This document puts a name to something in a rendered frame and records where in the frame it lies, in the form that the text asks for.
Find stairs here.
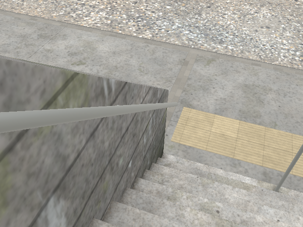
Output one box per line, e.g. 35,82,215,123
89,153,303,227

